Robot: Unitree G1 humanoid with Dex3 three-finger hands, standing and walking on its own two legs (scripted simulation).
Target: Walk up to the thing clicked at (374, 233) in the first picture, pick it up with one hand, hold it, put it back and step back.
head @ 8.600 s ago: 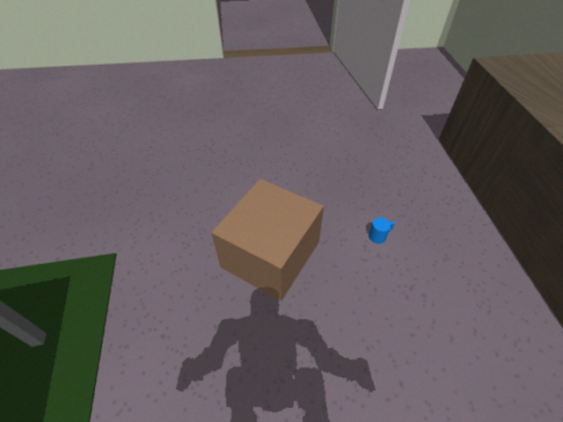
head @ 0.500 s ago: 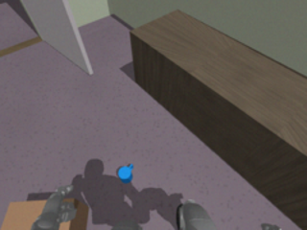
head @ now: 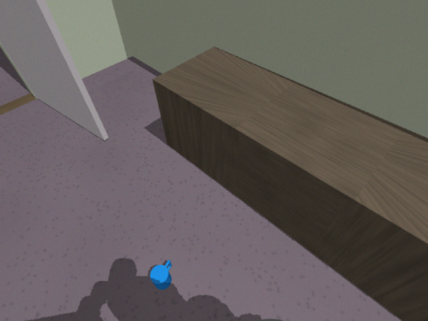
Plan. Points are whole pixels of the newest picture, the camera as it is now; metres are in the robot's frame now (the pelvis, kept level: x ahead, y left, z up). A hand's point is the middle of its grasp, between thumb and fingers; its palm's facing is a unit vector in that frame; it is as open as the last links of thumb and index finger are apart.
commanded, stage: walk up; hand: left
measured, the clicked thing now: (163, 273) +0.43 +0.24 -0.71
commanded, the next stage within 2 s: stand in 1.88 s
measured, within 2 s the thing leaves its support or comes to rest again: neither
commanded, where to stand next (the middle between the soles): +0.04 +0.00 m, yaw +1 degrees
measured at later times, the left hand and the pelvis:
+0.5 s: hand out of the picture +0.10 +0.30 -0.16, palm faces -0.05 -0.92 -0.39, open 7.4 cm; pelvis +0.00 +0.03 -0.01, yaw -1 degrees
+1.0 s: hand out of the picture +0.09 +0.28 -0.14, palm faces -0.02 -0.90 -0.43, open 7.4 cm; pelvis +0.01 +0.00 +0.00, yaw +1 degrees
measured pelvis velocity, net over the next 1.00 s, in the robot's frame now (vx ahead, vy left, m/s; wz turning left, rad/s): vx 0.01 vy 0.00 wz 0.01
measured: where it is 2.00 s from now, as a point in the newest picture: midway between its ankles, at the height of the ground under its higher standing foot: outside the picture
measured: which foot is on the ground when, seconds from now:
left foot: up 0.00-0.26, down 0.28-0.96, up 0.98-1.00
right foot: down 0.00-0.30, up 0.32-0.52, down 0.54-0.76, up 0.78-0.94, down 0.96-1.00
